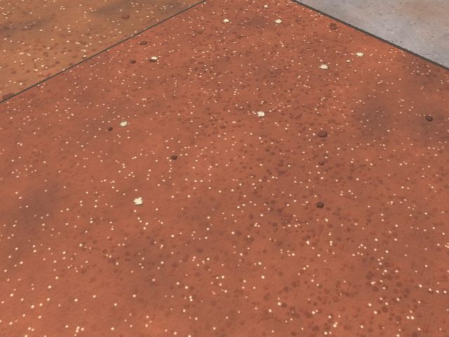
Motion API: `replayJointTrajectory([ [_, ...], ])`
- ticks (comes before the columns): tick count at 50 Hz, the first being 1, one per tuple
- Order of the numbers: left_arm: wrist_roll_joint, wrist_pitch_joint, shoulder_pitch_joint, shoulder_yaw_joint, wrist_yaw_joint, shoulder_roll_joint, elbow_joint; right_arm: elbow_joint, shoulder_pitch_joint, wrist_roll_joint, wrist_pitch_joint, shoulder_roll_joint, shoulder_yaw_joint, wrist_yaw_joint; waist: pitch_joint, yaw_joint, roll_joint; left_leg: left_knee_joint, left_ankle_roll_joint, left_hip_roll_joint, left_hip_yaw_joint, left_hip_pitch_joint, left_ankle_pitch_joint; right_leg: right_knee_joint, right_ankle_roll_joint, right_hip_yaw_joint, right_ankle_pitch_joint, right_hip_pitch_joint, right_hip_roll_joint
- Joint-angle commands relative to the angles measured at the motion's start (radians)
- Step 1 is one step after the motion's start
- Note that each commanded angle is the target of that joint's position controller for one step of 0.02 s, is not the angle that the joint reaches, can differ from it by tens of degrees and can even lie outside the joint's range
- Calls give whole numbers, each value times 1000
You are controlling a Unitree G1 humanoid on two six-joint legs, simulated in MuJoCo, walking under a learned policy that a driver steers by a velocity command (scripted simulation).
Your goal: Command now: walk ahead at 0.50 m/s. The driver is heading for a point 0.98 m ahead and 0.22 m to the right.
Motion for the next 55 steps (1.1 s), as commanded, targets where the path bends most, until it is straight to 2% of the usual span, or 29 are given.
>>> replayJointTrajectory([
  [1, -8, -2, 39, 34, 8, 164, -19, -82, -126, 6, -16, -44, -1, 13, 81, 5, -100, -84, 8, -28, 26, 8, 33, -62, -140, 117, 218, -22, -280],
  [5, -15, 19, 46, 44, 16, 178, -1, -109, -136, 9, -31, -79, -11, 32, 71, -28, -113, -151, 49, -50, 20, 62, -97, 37, -117, 153, 343, 82, -333],
  [6, -15, 24, 25, 47, 17, 188, -6, -97, -80, 8, -35, -101, -22, 31, 38, -65, -129, -164, 60, -78, 40, 160, -129, 100, -107, 155, 471, 78, -325],
  [7, -14, 29, 1, 43, 16, 182, -14, -60, 48, 7, -38, -134, -43, 26, -36, -134, -125, -186, 80, -108, 66, 342, -124, 239, -86, 130, 596, 43, -282],
  [8, -4, 29, -8, 28, 16, 149, -33, -10, 240, -3, -40, -195, -68, 16, -174, -208, -92, -136, 122, -36, -1, 646, -100, 475, -54, 96, 509, -111, -223],
  [9, 1, 15, 98, -3, 10, 39, -49, 16, 377, -21, -32, -292, -94, 8, -338, -190, 117, -165, 253, 233, -397, 1067, -233, 877, 26, 25, 111, -522, -68],
  [10, -13, -5, 104, -5, 7, 44, -37, 17, 389, -15, -28, -230, -72, 10, -416, -195, 209, -317, 289, 312, -669, 1097, -334, 1062, 27, 165, -384, -657, -19],
  [11, -43, -13, 24, 24, 7, 142, -56, 11, 317, -8, -31, -166, -53, 8, -266, -188, 139, -342, 235, 277, -541, 973, -392, 1140, 13, 205, -340, -739, -78],
  [12, -48, -13, -38, 28, 12, 151, -76, -7, 233, -7, -33, -129, -41, 6, -158, -160, 89, -369, 198, 249, -402, 822, -367, 1122, 2, 172, -248, -746, -133],
  [13, -36, -7, -70, 33, 19, 141, -81, -11, 163, -11, -37, -93, -31, 9, -83, -129, 42, -415, 177, 211, -300, 679, -321, 1068, 2, 161, -169, -704, -170],
  [15, -30, 24, -29, 40, 22, 96, -71, -4, 104, -25, -46, -57, -24, 13, -30, -70, 78, -483, 150, 156, -152, 523, -248, 1003, 0, 169, -85, -591, -213],
  [16, -31, 37, -18, 38, 20, 71, -69, 2, 102, -26, -49, -58, -26, 11, -17, -59, 72, -504, 154, 148, -100, 492, -211, 991, 1, 165, -67, -577, -217],
  [18, -28, 54, -49, 41, 21, 63, -92, 16, 115, -29, -54, -84, -35, 2, 13, -50, 45, -529, 164, 146, -22, 476, -131, 956, 9, 168, 1, -622, -222],
  [24, -13, 48, -212, 36, -6, 51, -159, 30, 165, -27, -42, -125, -45, -27, 58, -85, 1, -548, 146, 126, 150, 547, -23, 650, 27, 119, 257, -681, -200],
  [28, -12, 47, -351, 20, -33, 35, -224, 48, 246, -12, -20, -149, -54, -35, 104, -137, -23, -519, 141, 164, 205, 680, 25, 515, 9, 53, 242, -726, -186],
  [30, -15, 49, -385, 19, -47, 41, -257, 53, 266, -3, -4, -160, -60, -34, 109, -138, -13, -470, 132, 185, 227, 754, 110, 480, -9, 23, 171, -733, -170],
  [33, -18, 55, -325, 41, -59, 90, -278, 33, 231, 7, 17, -202, -72, -39, 33, -70, 42, -284, 102, 189, 269, 795, 564, 469, -62, -60, 24, -563, -82],
  [34, -23, 56, -226, 61, -59, 127, -261, 26, 216, 10, 25, -214, -75, -41, -24, -10, 52, -135, 88, 177, 281, 779, 680, 456, -89, -81, -6, -432, -38],
  [35, -25, 56, -64, 94, -49, 184, -222, 18, 195, 14, 29, -211, -71, -41, -108, 77, 31, 83, 53, 137, 300, 687, 629, 376, -128, -73, 65, -189, 4],
  [36, -22, 66, 67, 128, -24, 285, -192, -7, 210, -11, 18, -166, -55, -39, -197, 109, -115, 409, 3, 82, 301, 415, 216, 349, -190, 188, 63, 108, -148],
  [37, -23, 54, 4, 132, -23, 360, -222, -68, 273, -23, -20, -29, -14, -24, -294, -17, -323, 761, -56, -159, 142, -12, -619, 186, -402, 803, -78, 397, -385],
  [38, -8, 45, 47, 102, -29, 270, -230, -89, 156, 20, -69, -117, -28, -5, -343, 57, -185, 810, -23, -130, -59, -127, -613, 80, -380, 872, -110, 419, -404],
  [39, -1, 32, 15, 86, -28, 212, -226, -110, 88, 49, -88, -134, -32, 2, -215, 51, -149, 768, 8, -82, -54, -180, -535, 92, -329, 709, -36, 327, -372],
  [40, -6, 23, -59, 75, -29, 175, -237, -99, 91, 33, -92, -124, -31, -5, -127, -6, -49, 659, 16, -32, -57, -127, -458, 97, -287, 574, 74, 163, -322],
  [41, -8, 19, -126, 63, -26, 136, -253, -84, 97, 5, -83, -139, -42, -12, -91, -42, -42, 565, 9, -1, -54, -48, -421, 90, -257, 476, 164, 34, -281],
  [44, 0, 14, -157, 56, -10, 141, -271, -78, 138, -13, -41, -120, -47, -9, -59, -92, -52, 439, -30, 19, -33, 65, -354, 39, -250, 377, 306, -138, -246],
  [47, -1, 10, -104, 60, 8, 169, -249, -106, 49, -24, -27, -85, -33, -12, -21, -67, -70, 249, -64, 9, -7, 43, -190, 10, -231, 285, 370, -183, -215],
  [51, -5, 12, -51, 57, 12, 169, -221, -133, -78, -12, -34, -63, -18, 2, 11, -6, -110, -25, -52, -40, 19, 110, 72, 4, -169, 217, 238, -197, -171],
  [55, -9, 14, 9, 56, 10, 171, -182, -165, -157, -2, -44, -87, -17, 19, 49, 26, -120, -120, -17, -54, 6, 55, 52, 45, -165, 270, 199, -68, -237],
])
